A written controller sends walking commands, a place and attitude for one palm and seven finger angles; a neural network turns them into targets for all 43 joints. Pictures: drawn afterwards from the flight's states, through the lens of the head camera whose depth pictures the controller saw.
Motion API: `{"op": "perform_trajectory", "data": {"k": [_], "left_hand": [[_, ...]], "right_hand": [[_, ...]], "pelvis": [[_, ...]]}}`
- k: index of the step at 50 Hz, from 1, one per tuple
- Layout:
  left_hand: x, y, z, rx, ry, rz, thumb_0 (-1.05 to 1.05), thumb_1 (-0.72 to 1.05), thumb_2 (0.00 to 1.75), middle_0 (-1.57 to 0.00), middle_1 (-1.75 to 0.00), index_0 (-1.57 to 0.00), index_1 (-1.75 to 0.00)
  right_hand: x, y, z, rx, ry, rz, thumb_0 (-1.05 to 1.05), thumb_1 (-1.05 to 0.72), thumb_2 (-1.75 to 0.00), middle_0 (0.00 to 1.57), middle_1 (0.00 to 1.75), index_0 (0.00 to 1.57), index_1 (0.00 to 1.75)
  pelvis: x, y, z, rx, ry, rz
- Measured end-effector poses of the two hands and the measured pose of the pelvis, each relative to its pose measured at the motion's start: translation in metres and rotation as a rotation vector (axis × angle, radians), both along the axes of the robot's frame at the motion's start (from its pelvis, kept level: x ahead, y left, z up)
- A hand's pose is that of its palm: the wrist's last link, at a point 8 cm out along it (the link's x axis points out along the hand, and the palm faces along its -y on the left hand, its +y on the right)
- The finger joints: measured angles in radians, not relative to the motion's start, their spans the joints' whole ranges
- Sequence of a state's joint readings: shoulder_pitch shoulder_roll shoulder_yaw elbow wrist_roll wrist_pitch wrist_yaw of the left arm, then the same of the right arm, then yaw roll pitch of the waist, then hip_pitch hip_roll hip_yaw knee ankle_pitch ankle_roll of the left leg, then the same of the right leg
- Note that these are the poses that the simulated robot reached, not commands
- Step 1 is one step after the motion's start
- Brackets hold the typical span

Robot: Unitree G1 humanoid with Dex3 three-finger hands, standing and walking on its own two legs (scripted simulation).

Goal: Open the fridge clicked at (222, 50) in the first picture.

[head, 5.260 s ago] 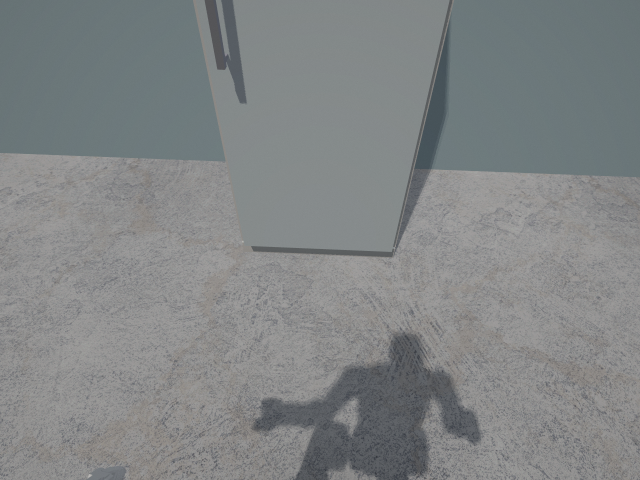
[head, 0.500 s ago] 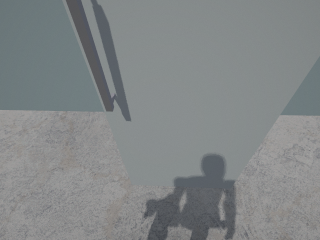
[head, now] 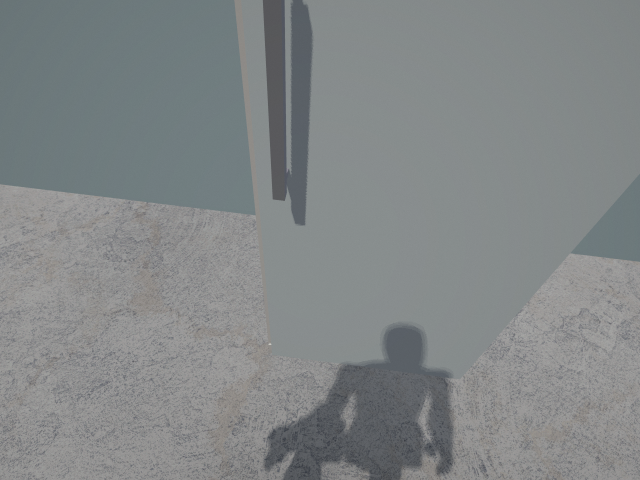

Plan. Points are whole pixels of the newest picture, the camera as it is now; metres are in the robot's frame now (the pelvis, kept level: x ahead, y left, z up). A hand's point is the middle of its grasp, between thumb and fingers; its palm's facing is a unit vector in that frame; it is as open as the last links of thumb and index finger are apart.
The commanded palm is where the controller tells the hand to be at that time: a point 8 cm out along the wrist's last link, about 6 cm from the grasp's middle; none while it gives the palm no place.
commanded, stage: come to a stop and stand still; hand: left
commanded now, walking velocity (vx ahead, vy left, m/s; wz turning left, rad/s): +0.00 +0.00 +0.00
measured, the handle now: (279, 85) +0.53 +0.11 +0.22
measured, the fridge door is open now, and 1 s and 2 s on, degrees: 0 0 0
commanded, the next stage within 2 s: look again from close up in 1.38 s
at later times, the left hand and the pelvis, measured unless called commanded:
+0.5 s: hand out of the picture -0.04 +0.15 -0.18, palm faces +0.02 -0.99 -0.16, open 7.4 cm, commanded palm none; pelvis -0.03 -0.01 +0.00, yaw -1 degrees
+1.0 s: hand out of the picture +0.01 +0.19 -0.17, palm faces +0.01 -0.97 -0.23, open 7.4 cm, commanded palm none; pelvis -0.01 +0.01 +0.00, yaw -1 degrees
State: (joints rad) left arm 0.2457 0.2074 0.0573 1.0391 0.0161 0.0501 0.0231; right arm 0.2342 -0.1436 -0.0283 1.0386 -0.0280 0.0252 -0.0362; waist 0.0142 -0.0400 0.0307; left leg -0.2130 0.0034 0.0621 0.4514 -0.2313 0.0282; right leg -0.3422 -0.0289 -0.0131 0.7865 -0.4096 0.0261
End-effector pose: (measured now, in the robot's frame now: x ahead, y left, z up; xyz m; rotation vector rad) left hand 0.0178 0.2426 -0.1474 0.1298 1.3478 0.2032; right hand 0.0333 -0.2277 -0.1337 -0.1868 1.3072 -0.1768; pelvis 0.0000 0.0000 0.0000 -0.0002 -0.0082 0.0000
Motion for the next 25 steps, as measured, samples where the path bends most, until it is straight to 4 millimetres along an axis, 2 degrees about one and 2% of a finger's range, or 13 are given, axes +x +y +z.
{"op": "perform_trajectory", "data": {"k": [6, 10, 19, 25], "left_hand": [[-0.039, -0.012, 0.003, 0.011, 0.083, -0.018, 0.01, 0.91, 0.9, -0.2, -0.3, -0.19, -0.29], [-0.053, -0.024, 0.006, -0.008, 0.099, -0.03, 0.01, 0.91, 0.9, -0.2, -0.3, -0.19, -0.29], [-0.058, -0.042, 0.001, -0.053, 0.073, -0.033, 0.01, 0.91, 0.9, -0.2, -0.3, -0.2, -0.29], [-0.06, -0.044, -0.001, -0.057, 0.076, -0.035, 0.01, 0.91, 0.9, -0.2, -0.3, -0.2, -0.29]], "right_hand": [[-0.017, -0.002, -0.013, 0.039, 0.001, -0.04, 0.01, -0.92, -0.9, 0.2, 0.3, 0.2, 0.3], [-0.035, -0.002, -0.014, 0.053, 0.018, -0.05, 0.01, -0.92, -0.9, 0.2, 0.3, 0.2, 0.3], [-0.086, 0.005, -0.013, 0.069, 0.12, -0.067, 0.01, -0.91, -0.9, 0.2, 0.3, 0.2, 0.3], [-0.111, 0.012, -0.012, 0.077, 0.174, -0.091, 0.01, -0.91, -0.9, 0.2, 0.3, 0.2, 0.3]], "pelvis": [[-0.011, -0.002, -0.002, 0.013, -0.007, -0.017], [-0.018, -0.004, 0.001, 0.009, -0.019, -0.017], [-0.029, -0.008, 0.002, 0.005, -0.022, -0.016], [-0.032, -0.008, 0.002, 0.003, -0.014, -0.016]]}}
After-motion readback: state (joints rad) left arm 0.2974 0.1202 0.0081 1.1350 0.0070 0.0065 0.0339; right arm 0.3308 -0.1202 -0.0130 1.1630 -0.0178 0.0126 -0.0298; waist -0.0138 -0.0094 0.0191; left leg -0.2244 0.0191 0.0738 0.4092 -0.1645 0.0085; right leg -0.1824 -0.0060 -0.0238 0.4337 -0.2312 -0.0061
